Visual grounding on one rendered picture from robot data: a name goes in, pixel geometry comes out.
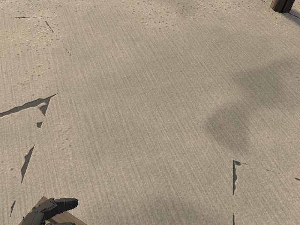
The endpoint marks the left robot hand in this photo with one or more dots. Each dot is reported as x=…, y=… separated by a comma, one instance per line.
x=49, y=209

